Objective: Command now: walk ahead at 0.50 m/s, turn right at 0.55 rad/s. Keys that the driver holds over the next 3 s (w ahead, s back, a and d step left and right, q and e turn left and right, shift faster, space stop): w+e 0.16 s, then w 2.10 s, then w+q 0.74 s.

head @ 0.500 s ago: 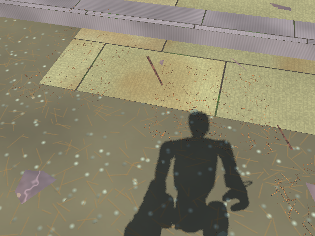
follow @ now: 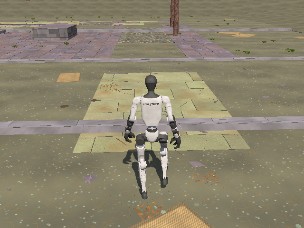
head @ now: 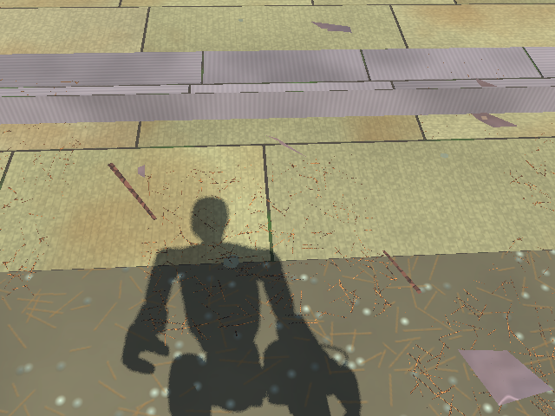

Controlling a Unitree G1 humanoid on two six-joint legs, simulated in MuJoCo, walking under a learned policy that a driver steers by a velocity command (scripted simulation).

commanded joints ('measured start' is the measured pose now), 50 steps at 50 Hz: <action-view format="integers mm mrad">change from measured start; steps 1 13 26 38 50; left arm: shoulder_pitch -79 255 228 284 168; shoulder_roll -9 253 86 127 15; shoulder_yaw -18 59 -4 -14 -34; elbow -82 -28 56 129 49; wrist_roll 0 7 -29 -2 6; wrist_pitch -6 -30 -88 -88 -43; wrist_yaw -17 32 46 74 21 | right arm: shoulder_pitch -20 79 -200 -232 -33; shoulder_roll -106 -77 -84 -107 -115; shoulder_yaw -17 -9 -13 -8 -13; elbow -53 -120 -141 -173 -21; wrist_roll -1 18 -12 -3 12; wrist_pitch -17 35 81 50 3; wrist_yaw -1 15 40 26 19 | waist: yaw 14 112 37 -11 57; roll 124 -203 8 -38 101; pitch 51 -329 47 2 29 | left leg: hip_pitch -25 -554 -629 -346 -129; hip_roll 256 21 146 -27 207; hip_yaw -82 -40 -196 -109 -351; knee -138 1113 636 279 -160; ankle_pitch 269 -329 133 41 156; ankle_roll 96 -46 -57 74 184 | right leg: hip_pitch -10 991 608 807 108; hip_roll -10 -300 -78 -114 -19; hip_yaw -25 688 124 42 18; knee -154 -695 -874 -608 87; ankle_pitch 108 -169 268 899 -86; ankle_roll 5 -337 -164 -114 4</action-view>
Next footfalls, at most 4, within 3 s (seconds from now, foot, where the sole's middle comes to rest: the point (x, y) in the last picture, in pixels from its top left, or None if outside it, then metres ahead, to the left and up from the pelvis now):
0.22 right None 0.26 -0.12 -0.78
0.80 left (287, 366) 0.62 -0.03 -0.78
1.32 right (373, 281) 0.86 -0.28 -0.78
1.88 left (321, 194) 1.19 -0.16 -0.78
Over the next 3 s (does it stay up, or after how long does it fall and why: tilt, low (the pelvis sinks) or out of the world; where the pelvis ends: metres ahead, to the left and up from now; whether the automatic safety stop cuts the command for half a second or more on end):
stays up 1.59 -0.25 0.01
